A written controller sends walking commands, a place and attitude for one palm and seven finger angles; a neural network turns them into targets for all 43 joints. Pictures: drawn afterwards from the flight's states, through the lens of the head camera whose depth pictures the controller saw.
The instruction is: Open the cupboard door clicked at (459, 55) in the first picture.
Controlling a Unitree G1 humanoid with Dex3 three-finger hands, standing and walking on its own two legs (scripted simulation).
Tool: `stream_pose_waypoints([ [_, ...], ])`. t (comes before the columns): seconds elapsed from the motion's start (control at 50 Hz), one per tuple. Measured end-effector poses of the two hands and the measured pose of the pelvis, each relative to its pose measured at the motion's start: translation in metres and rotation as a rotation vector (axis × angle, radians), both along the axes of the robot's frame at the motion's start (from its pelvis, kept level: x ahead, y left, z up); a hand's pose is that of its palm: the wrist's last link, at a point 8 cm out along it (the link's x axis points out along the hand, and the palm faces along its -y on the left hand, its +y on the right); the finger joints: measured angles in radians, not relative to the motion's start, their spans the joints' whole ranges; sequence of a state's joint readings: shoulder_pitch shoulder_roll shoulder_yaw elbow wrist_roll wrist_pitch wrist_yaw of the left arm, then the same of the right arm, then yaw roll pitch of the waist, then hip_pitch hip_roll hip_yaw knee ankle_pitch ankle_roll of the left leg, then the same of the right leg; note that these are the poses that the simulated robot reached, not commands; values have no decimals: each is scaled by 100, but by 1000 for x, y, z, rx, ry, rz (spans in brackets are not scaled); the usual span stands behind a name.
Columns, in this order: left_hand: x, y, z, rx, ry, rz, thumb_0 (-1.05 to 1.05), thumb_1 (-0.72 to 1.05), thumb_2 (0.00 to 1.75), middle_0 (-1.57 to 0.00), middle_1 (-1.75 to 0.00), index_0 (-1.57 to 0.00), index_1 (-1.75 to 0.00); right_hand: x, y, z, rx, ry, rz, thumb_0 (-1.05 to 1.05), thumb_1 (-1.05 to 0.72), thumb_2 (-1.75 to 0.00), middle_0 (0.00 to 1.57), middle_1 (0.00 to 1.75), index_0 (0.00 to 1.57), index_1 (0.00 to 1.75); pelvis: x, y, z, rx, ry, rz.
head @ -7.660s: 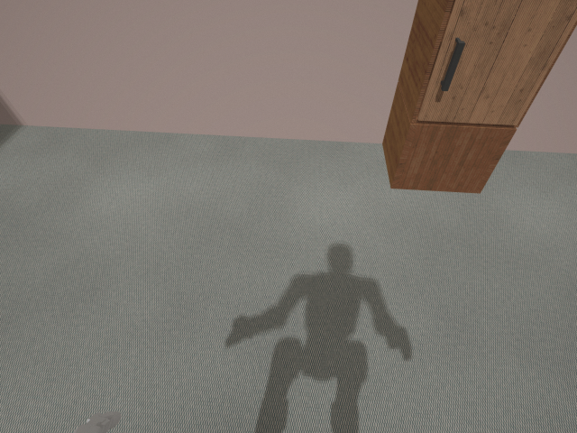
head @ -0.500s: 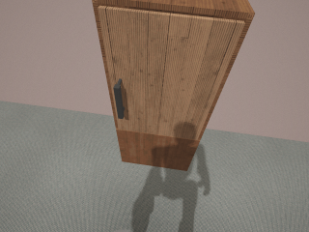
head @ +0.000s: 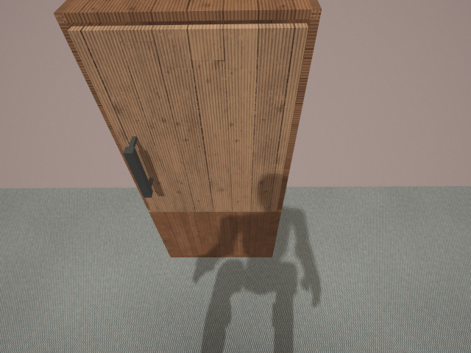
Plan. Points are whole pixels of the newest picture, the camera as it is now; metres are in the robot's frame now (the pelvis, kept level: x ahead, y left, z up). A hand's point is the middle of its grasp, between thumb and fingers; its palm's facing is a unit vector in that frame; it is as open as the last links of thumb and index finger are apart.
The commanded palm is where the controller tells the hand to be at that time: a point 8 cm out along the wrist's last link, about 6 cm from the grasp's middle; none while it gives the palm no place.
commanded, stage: come to a stop and stand still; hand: left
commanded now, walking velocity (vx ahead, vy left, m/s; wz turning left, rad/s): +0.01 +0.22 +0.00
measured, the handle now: (141, 168) +0.55 +0.28 -0.08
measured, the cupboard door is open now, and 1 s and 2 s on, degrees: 0 0 0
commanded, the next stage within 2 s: look again from close up in 1.22 s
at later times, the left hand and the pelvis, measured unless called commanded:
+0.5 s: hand out of the picture -0.06 +0.20 -0.16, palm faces +0.13 -0.96 -0.25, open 7.4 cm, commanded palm none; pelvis -0.05 +0.01 +0.01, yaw +1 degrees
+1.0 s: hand out of the picture +0.01 +0.17 -0.16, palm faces +0.07 -0.97 -0.23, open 7.2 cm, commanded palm none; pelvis -0.02 -0.01 +0.01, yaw +3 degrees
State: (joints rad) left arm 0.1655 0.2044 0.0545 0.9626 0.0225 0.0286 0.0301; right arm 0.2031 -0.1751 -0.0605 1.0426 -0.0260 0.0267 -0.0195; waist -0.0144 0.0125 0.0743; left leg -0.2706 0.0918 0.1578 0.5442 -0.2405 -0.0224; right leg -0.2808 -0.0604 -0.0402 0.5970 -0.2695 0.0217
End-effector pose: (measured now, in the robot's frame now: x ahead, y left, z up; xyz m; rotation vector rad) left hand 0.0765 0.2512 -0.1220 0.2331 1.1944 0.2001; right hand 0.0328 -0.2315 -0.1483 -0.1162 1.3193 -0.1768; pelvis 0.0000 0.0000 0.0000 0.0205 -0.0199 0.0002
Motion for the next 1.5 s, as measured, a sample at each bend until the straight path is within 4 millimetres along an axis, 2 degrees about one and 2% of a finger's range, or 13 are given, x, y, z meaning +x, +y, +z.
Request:
stream_pose_waypoints([
  [0.12, -25, -35, 13, 7, 29, -8, 0, 91, 90, -20, -30, -20, -30, -19, -23, -10, 43, 42, -17, 0, -91, -90, 20, 30, 20, 30, -9, -19, 5, 16, -3, 3],
  [0.22, -50, -42, 20, 9, 35, 46, 0, 92, 90, -21, -30, -20, -30, -30, -32, -3, 53, 60, 20, 0, -91, -90, 20, 30, 20, 30, -20, -26, 12, 32, 6, 20],
  [0.38, -104, -29, 16, -4, 81, 115, 0, 91, 90, -21, -30, -20, -30, -28, -33, 10, 13, 40, 87, 0, -91, -90, 20, 30, 20, 30, -38, -19, 15, 34, 20, 32],
  [0.48, -140, -8, 1, -38, 149, 143, 0, 91, 90, -21, -30, -20, -30, -22, -16, 20, -30, -34, 107, 0, -91, -90, 20, 29, 20, 30, -48, 1, 11, 12, 20, 24],
  [0.54, -154, 5, -14, -64, 190, 145, 0, 91, 90, -21, -30, -20, -30, -29, 1, 21, -53, -67, 97, 0, -91, -90, 20, 29, 20, 30, -52, 14, 5, -12, 14, 25],
  [0.6, -155, 10, -15, -85, 209, 130, 1, 91, 90, -20, -30, -20, -30, -45, 20, 28, -42, -48, 88, 0, -91, -90, 20, 29, 20, 30, -50, 19, 11, -17, 7, 30],
  [0.7, -141, 6, -13, -112, 194, 106, 1, 91, 90, -20, -29, -19, -30, -70, 36, 26, -15, 29, 59, 1, -92, -90, 20, 30, 20, 30, -43, 20, 15, -14, 10, 28],
  [0.86, -94, -19, -12, -79, 159, 52, 1, 92, 90, -20, -30, -19, -30, -100, 28, 4, 44, 154, -15, 1, -91, -90, 21, 30, 20, 30, -30, 1, 6, 4, 15, 13],
  [0.94, -78, -28, -6, -59, 128, 54, 1, 94, 90, -20, -30, -20, -30, -100, 19, 0, 57, 191, -16, 0, -91, -90, 20, 30, 20, 30, -22, -7, 7, -19, 16, 42],
  [1.06, -69, -36, -6, -62, 107, 85, 1, 95, 90, -20, -30, -20, -30, -85, 9, 3, 43, 193, 23, 0, -91, -90, 20, 30, 20, 30, -14, -16, 9, -23, 21, 56],
  [1.28, -91, -41, -9, -76, 151, 110, 0, 94, 90, -20, -30, -20, -30, -47, 3, 6, 22, 103, 58, 0, -91, -90, 20, 30, 20, 30, -14, -17, 10, -29, 6, 51],
  [1.42, -123, -38, -12, -80, 179, 89, 0, 92, 90, -20, -30, -20, -30, -38, 1, 8, -9, 35, 65, 1, -92, -90, 20, 30, 20, 30, -32, -3, 7, -44, 7, 42],
  [1.5, -142, -29, -20, -106, 206, 93, 0, 92, 90, -20, -30, -20, -30, -41, 13, 11, -22, -18, 75, 1, -92, -90, 20, 29, 20, 30, -41, 9, 4, -35, -8, 45],
])
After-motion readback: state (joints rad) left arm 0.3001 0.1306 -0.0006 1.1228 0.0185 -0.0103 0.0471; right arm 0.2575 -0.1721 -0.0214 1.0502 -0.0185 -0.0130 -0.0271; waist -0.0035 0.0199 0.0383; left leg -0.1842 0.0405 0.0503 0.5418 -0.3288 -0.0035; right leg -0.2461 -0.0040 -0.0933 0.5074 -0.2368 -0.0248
